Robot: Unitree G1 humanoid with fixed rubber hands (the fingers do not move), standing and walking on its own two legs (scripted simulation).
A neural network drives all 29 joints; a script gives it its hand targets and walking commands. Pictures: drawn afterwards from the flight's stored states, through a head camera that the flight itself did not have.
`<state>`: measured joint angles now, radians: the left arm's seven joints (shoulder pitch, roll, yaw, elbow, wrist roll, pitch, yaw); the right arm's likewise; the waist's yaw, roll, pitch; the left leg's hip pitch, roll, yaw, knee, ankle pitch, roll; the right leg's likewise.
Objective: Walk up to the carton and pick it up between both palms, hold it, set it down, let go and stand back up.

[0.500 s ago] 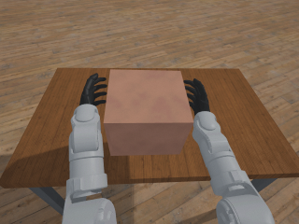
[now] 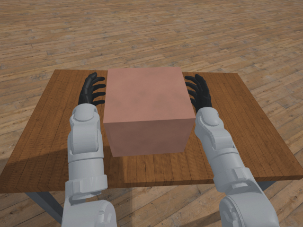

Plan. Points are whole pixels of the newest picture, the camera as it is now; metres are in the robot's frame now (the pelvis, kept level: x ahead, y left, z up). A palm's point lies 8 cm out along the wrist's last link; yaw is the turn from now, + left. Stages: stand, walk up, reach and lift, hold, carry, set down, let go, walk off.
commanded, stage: reach and lift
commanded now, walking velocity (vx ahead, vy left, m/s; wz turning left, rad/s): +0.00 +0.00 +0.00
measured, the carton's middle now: (146, 111) +0.38 +0.00 +0.11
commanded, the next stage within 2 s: hold in 0.26 s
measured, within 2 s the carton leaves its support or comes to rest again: neither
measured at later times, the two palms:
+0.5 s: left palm (84, 99) +0.35 +0.15 +0.18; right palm (205, 99) +0.35 -0.14 +0.17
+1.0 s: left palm (83, 101) +0.35 +0.15 +0.18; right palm (205, 100) +0.35 -0.14 +0.17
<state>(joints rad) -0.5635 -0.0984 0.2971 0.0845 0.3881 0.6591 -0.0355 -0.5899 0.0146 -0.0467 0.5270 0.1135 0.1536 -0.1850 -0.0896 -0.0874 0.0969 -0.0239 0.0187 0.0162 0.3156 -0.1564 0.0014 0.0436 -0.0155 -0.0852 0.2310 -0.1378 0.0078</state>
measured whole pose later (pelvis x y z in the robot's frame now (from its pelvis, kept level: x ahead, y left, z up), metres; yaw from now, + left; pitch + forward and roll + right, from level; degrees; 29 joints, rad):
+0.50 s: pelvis -0.01 -0.01 +0.00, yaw +0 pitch -9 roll -1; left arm -0.62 -0.09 0.35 0.11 0.39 0.68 -0.07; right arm -0.65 0.02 -0.05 0.55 0.11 0.19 -0.20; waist -0.08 -0.07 0.08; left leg 0.00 0.02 0.01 0.30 -0.14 -0.01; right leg 0.06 -0.01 -0.09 0.25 -0.14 0.00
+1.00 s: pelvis -0.01 -0.01 +0.00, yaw +0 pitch -10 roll -1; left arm -0.58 -0.10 0.32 0.00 0.40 0.74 -0.07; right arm -0.61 0.02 -0.02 0.48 0.14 0.21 -0.20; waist -0.09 -0.08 0.09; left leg 0.01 0.02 0.01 0.31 -0.15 -0.01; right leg 0.07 -0.01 -0.09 0.25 -0.14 0.00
